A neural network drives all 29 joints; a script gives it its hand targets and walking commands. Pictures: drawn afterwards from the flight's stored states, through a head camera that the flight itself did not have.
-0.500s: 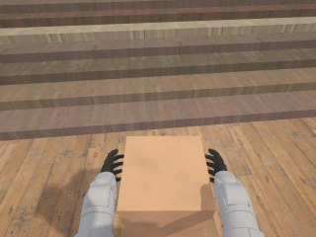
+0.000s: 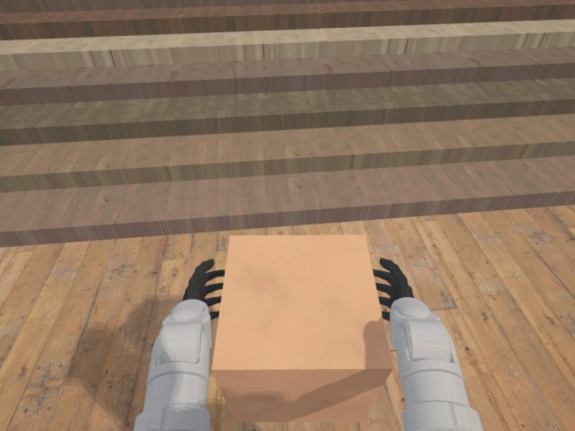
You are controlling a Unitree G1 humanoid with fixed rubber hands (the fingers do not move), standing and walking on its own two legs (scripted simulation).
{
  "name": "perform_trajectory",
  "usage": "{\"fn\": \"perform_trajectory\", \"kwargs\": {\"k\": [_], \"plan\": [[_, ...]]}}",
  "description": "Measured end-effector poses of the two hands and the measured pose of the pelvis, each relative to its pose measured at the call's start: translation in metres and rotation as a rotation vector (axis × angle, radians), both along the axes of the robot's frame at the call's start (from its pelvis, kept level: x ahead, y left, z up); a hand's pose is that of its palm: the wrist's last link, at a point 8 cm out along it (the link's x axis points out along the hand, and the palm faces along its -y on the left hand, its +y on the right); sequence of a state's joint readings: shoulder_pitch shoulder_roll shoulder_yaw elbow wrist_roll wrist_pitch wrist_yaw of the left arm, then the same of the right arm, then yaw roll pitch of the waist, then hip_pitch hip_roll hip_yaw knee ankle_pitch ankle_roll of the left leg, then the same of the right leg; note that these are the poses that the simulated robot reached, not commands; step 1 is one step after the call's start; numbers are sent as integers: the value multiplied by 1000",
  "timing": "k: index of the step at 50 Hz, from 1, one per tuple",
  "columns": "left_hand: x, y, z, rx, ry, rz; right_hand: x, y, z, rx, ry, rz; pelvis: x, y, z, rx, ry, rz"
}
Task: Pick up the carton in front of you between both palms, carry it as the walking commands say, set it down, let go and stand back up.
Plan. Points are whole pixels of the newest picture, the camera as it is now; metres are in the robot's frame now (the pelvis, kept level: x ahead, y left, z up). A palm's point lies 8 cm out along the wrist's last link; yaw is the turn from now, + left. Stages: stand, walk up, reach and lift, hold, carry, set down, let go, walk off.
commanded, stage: reach and lift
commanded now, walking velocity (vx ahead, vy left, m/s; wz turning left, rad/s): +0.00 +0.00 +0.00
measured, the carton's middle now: (297, 332) +0.30 +0.00 -0.05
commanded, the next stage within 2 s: hold in 0.42 s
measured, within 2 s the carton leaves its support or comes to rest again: neither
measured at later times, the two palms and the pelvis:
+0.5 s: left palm (193, 304) +0.30 +0.15 +0.04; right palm (403, 303) +0.29 -0.15 +0.04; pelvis +0.01 +0.00 +0.00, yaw +0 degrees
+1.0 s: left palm (191, 304) +0.29 +0.15 +0.05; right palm (405, 302) +0.29 -0.15 +0.05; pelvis +0.00 +0.00 +0.00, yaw +0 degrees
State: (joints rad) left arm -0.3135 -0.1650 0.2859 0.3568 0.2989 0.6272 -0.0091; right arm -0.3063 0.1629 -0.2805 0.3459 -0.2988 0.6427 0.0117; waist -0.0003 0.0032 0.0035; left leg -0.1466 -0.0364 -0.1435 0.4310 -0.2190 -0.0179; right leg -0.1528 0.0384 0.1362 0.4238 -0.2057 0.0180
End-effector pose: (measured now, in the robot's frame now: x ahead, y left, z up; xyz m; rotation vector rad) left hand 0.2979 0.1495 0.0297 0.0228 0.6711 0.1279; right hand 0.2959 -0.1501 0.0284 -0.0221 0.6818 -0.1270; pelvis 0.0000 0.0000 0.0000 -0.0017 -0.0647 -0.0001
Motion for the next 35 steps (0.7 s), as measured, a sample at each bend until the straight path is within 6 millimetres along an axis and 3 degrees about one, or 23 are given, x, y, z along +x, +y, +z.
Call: {"fn": "perform_trajectory", "kwargs": {"k": [17, 30, 35], "plan": [[2, 0, 7, 15, 5, -12, 1, 0, 7, -16, 5, 9, 13, 0, 4, 0, -15, 0], [-4, 1, 25, 10, -30, -6, -4, 1, 25, -11, -30, 6, 10, 0, 5, 0, -45, 0], [-8, 1, 24, 8, -9, -3, -7, 1, 24, -7, -10, 4, 5, 0, 4, 0, -59, 0]]}}
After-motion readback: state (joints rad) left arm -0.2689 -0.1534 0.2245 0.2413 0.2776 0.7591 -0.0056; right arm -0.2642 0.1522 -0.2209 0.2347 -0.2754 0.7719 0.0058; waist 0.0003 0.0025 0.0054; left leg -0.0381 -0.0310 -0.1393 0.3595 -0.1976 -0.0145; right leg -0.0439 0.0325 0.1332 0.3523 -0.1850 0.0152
